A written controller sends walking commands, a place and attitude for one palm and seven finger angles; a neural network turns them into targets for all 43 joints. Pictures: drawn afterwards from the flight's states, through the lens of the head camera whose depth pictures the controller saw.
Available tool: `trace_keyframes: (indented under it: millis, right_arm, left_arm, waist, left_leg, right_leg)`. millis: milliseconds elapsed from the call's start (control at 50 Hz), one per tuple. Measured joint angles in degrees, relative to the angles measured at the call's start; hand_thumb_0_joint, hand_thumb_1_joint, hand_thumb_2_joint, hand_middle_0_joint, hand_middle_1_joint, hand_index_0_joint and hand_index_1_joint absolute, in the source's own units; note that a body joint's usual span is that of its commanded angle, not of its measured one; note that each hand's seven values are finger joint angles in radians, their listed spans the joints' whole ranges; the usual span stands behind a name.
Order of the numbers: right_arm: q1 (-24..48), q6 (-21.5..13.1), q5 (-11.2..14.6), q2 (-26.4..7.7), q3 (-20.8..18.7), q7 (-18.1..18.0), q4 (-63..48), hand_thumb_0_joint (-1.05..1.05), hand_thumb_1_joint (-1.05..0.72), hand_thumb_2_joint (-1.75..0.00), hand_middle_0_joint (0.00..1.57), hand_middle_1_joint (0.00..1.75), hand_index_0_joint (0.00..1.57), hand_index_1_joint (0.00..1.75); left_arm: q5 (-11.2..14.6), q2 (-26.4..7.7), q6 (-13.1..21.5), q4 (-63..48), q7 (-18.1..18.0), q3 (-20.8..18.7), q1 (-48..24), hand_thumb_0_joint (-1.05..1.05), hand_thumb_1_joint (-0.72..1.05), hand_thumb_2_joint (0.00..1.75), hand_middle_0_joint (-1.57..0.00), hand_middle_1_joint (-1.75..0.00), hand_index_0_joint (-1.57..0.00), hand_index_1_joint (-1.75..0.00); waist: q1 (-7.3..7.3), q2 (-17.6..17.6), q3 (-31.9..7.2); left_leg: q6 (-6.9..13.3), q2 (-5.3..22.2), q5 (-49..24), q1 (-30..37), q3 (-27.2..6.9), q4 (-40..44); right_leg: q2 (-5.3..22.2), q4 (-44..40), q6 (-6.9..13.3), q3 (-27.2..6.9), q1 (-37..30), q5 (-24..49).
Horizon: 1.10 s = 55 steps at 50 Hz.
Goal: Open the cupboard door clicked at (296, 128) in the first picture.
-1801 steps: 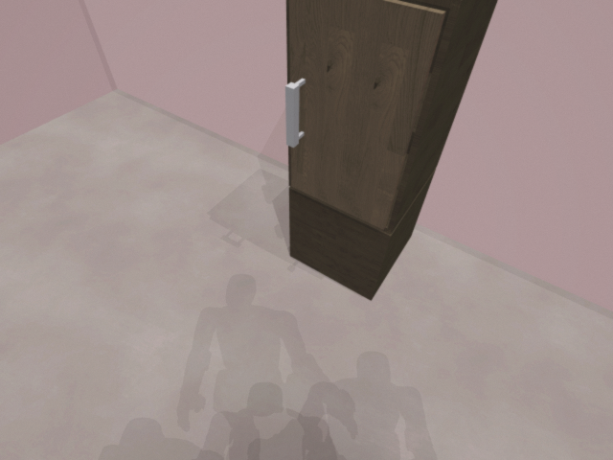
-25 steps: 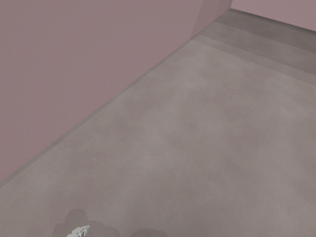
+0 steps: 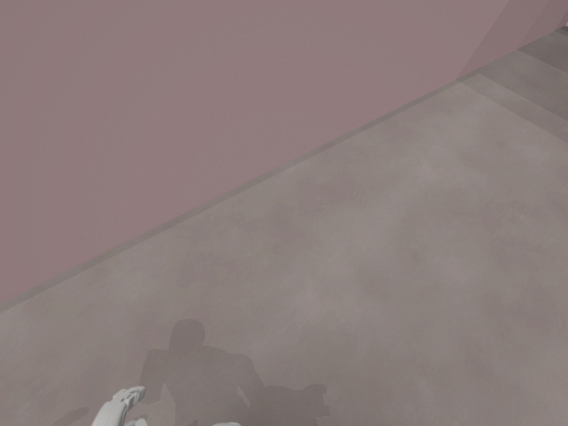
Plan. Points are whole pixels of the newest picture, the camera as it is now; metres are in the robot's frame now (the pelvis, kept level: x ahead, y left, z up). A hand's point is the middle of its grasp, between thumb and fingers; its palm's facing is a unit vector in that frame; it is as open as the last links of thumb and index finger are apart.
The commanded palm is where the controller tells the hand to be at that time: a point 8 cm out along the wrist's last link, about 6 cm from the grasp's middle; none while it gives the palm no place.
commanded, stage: turn to face it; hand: left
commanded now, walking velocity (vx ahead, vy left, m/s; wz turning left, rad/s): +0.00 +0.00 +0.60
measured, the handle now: out of the picture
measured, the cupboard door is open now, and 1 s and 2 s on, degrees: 55 55 55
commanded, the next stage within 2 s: none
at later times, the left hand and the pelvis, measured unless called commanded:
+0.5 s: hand out of the picture +0.01 +0.21 -0.17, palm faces +0.34 -0.91 -0.24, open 7.4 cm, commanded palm none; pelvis +0.01 -0.01 +0.00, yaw +19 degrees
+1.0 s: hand out of the picture -0.01 +0.14 -0.16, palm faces +0.57 -0.79 -0.22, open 7.4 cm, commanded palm none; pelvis +0.04 -0.06 +0.01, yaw +37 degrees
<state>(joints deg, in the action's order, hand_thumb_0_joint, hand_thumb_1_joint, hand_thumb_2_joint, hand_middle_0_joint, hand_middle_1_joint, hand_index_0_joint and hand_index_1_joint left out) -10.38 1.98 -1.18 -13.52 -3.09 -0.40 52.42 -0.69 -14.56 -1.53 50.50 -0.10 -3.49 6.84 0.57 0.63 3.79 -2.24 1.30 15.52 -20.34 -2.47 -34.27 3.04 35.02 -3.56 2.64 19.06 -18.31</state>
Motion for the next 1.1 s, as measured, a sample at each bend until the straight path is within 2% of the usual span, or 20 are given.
trace_keyframes:
  millis: [60,100,140,220,300,360,380,420,500,600,700,720,780,840,880,960,1020,1040,1060,1100]
  right_arm:
    - [1.33,1.45,0.33,-1.48,-1.16,0.51,0.26,0.01,-0.90,-0.90,0.20,0.30,0.20,0.30]
    - [2.03,2.07,0.25,-2.05,-1.68,0.92,0.35,0.01,-0.91,-0.90,0.20,0.30,0.20,0.30]
    - [2.82,2.41,0.24,-2.03,-1.79,1.21,0.21,0.01,-0.91,-0.90,0.20,0.30,0.20,0.30]
    - [4.34,2.25,0.51,-1.38,-1.25,1.57,-0.51,0.01,-0.91,-0.90,0.20,0.30,0.20,0.30]
    - [5.82,1.80,0.70,-0.73,-0.50,1.75,-1.11,0.01,-0.91,-0.90,0.20,0.30,0.20,0.30]
    - [5.96,0.97,0.52,-0.67,0.06,1.95,-2.25,0.01,-0.91,-0.90,0.20,0.30,0.20,0.30]
    - [5.89,0.40,0.33,-0.51,-0.02,1.83,-2.58,0.01,-0.91,-0.90,0.20,0.30,0.20,0.30]
    - [5.67,-0.18,0.15,0.12,0.35,1.51,-2.80,0.01,-0.91,-0.90,0.20,0.30,0.20,0.30]
    - [3.81,-0.23,-0.07,0.68,0.91,0.52,-2.30,0.01,-0.91,-0.90,0.20,0.30,0.20,0.30]
    - [1.70,0.00,-0.16,0.88,0.91,0.26,-1.00,0.01,-0.90,-0.90,0.21,0.30,0.20,0.30]
    - [-0.07,0.95,-0.05,0.39,0.00,0.47,-0.46,0.01,-0.90,-0.90,0.21,0.30,0.20,0.30]
    - [-0.53,1.23,0.21,0.29,-0.26,0.54,-0.52,0.01,-0.90,-0.90,0.21,0.30,0.20,0.30]
    - [0.08,2.16,0.36,-1.48,-1.45,0.80,0.16,0.01,-0.90,-0.90,0.21,0.30,0.20,0.30]
    - [0.36,2.59,0.28,-2.19,-2.01,1.21,0.48,0.01,-0.91,-0.90,0.20,0.30,0.20,0.30]
    - [0.65,2.59,0.43,-1.88,-1.79,1.49,0.33,0.01,-0.91,-0.90,0.20,0.30,0.20,0.30]
    - [1.78,2.02,0.67,-1.34,-1.09,1.86,-0.31,0.01,-0.91,-0.90,0.20,0.30,0.20,0.30]
    - [2.07,0.92,0.54,-1.85,-0.61,2.08,-1.62,0.01,-0.91,-0.90,0.20,0.30,0.20,0.30]
    - [2.05,0.26,0.35,-1.99,-0.74,1.93,-2.03,0.01,-0.91,-0.90,0.20,0.30,0.20,0.30]
    - [2.35,-0.16,0.23,-1.52,-0.73,1.62,-2.04,0.01,-0.91,-0.90,0.20,0.30,0.20,0.30]
    - [2.37,-0.43,-0.10,-0.74,-0.11,1.24,-2.19,0.01,-0.91,-0.90,0.20,0.30,0.20,0.30]
  left_arm:
    - [-0.66,1.06,0.87,-0.34,-0.50,0.50,0.88,0.01,0.91,0.89,-0.20,-0.30,-0.20,-0.30]
    - [-0.70,1.85,0.71,-0.37,-0.72,0.81,2.21,0.01,0.91,0.89,-0.20,-0.30,-0.20,-0.30]
    - [-0.68,2.33,0.61,-0.15,-0.94,0.98,3.54,0.01,0.91,0.89,-0.20,-0.30,-0.20,-0.30]
    - [-0.71,2.94,0.98,0.46,-0.90,1.37,5.56,0.01,0.90,0.89,-0.20,-0.30,-0.20,-0.30]
    - [-0.87,2.96,0.96,1.17,-0.61,1.36,6.92,0.01,0.90,0.89,-0.20,-0.30,-0.20,-0.30]
    - [-0.46,2.43,0.36,1.59,-0.24,0.90,8.15,0.01,0.90,0.89,-0.20,-0.30,-0.20,-0.30]
    - [-0.24,1.98,-0.18,1.90,-0.15,0.73,7.95,0.01,0.90,0.89,-0.20,-0.30,-0.20,-0.30]
    - [-0.25,0.80,-1.80,2.20,-0.36,0.38,6.40,0.01,0.90,0.89,-0.20,-0.30,-0.20,-0.30]
    - [-0.49,-0.26,-2.51,1.75,-0.28,-0.39,3.27,0.01,0.91,0.89,-0.20,-0.30,-0.20,-0.30]
    - [-0.31,-0.78,-1.91,-0.20,-0.06,-0.56,0.66,0.01,0.91,0.89,-0.20,-0.30,-0.20,-0.30]
    - [-0.02,-0.77,-0.98,-1.91,-0.10,-0.16,-0.54,0.01,0.91,0.89,-0.20,-0.30,-0.20,-0.30]
    - [-0.19,-0.97,-0.38,-2.49,-0.15,-0.05,-0.16,0.01,0.91,0.89,-0.20,-0.30,-0.20,-0.30]
    - [-0.71,0.89,0.25,-2.35,-0.68,0.70,0.14,0.01,0.91,0.89,-0.20,-0.30,-0.20,-0.30]
    - [-0.74,2.37,-0.07,-2.06,-0.93,1.25,1.52,0.01,0.91,0.89,-0.20,-0.30,-0.20,-0.30]
    - [-0.77,2.68,-0.01,-1.76,-0.86,1.43,2.24,0.01,0.90,0.89,-0.20,-0.30,-0.20,-0.30]
    - [-0.86,2.71,0.44,-1.34,-0.43,1.66,3.45,0.01,0.90,0.89,-0.20,-0.30,-0.20,-0.30]
    - [-0.44,2.33,0.12,-0.99,-0.02,1.48,5.02,0.01,0.90,0.89,-0.20,-0.30,-0.21,-0.30]
    - [-0.22,2.00,-0.38,-0.74,0.06,1.34,5.17,0.01,0.90,0.89,-0.20,-0.30,-0.21,-0.30]
    - [-0.20,1.23,-1.16,-0.22,-0.04,1.11,4.57,0.01,0.90,0.89,-0.20,-0.30,-0.21,-0.30]
    - [-0.28,-0.06,-2.35,0.20,-0.35,0.42,3.68,0.01,0.90,0.89,-0.20,-0.30,-0.20,-0.30]
  waist:
    - [-0.18,1.22,0.85]
    - [-0.11,1.25,0.99]
    - [-0.04,0.43,1.23]
    - [-0.39,-1.63,2.32]
    - [-1.38,-2.91,3.38]
    - [-1.58,-2.89,3.00]
    - [-1.24,-3.10,2.85]
    - [-1.59,-4.02,3.60]
    - [-1.56,-3.05,3.59]
    - [-0.95,-1.24,2.97]
    - [0.36,0.55,1.75]
    - [0.31,0.12,1.09]
    - [0.97,1.77,1.96]
    - [1.48,1.02,2.07]
    - [1.52,-0.69,2.28]
    - [0.66,-3.32,2.97]
    - [0.36,-3.27,2.33]
    - [0.72,-2.91,1.79]
    - [0.67,-3.65,2.10]
    - [0.03,-4.40,2.53]
  left_leg:
    - [-0.07,-0.99,11.85,-5.08,-0.14,-16.36]
    - [-0.52,-1.02,12.23,-7.92,1.55,-26.49]
    - [-1.31,-0.53,11.35,-8.80,3.48,-30.03]
    - [-2.21,0.07,10.25,-6.14,6.28,-21.39]
    - [-1.64,-0.08,8.71,-1.84,8.31,-9.36]
    - [0.21,-0.03,-0.33,2.72,8.77,1.07]
    - [1.67,-0.35,-1.56,1.96,8.04,0.62]
    - [3.61,-1.09,0.89,0.61,6.89,-2.19]
    - [3.19,-1.31,0.24,0.64,3.46,0.07]
    - [2.33,-1.35,-2.56,1.34,-0.26,3.85]
    - [0.15,-1.55,-2.29,-0.42,-4.09,2.10]
    - [0.09,-2.10,-1.10,-1.61,-4.15,0.20]
    - [-0.01,-2.37,10.49,-6.76,-2.48,-16.29]
    - [-0.95,-1.55,11.48,-8.98,2.02,-26.69]
    - [-1.63,-0.82,11.41,-7.66,4.65,-24.31]
    - [-1.68,-0.46,9.74,-2.77,7.40,-11.78]
    - [-0.02,-0.26,-0.52,2.17,7.31,0.40]
    - [2.25,-0.30,-0.94,1.52,6.30,0.60]
    - [3.13,-0.89,-0.02,0.32,5.65,-1.37]
    - [2.98,-1.22,1.12,-0.42,4.47,-2.72]
  right_leg:
    - [0.79,1.37,3.43,2.17,-0.65,0.51]
    - [1.58,-0.23,4.07,3.57,-2.26,-0.22]
    - [2.34,-2.81,4.06,4.61,-3.81,0.58]
    - [3.69,-6.10,4.16,6.84,-5.88,1.82]
    - [4.81,-4.42,3.68,9.55,-6.17,0.31]
    - [5.58,1.35,2.70,11.78,-4.49,-2.94]
    - [5.81,6.38,1.41,10.87,-2.50,-6.68]
    - [4.62,17.70,-0.03,5.65,2.09,-12.34]
    - [2.38,27.58,-1.01,0.44,7.79,-9.55]
    - [1.25,21.34,-1.17,-2.41,7.46,-7.33]
    - [-0.69,3.19,-0.33,-2.26,-0.02,-3.08]
    - [-0.31,-1.63,0.68,-2.37,-1.77,-0.38]
    - [0.18,-0.17,2.56,-0.10,-2.47,-0.33]
    - [1.85,-2.50,2.74,1.69,-4.90,-0.43]
    - [3.12,-3.95,2.72,2.69,-6.11,0.08]
    - [5.05,-3.40,2.26,5.06,-6.70,-0.65]
    - [5.79,2.42,1.37,7.26,-4.60,-3.72]
    - [5.64,7.65,0.36,6.93,-2.29,-7.54]
    - [5.32,13.71,-0.19,4.70,0.13,-11.10]
    - [3.84,22.73,-0.62,1.51,4.11,-13.24]
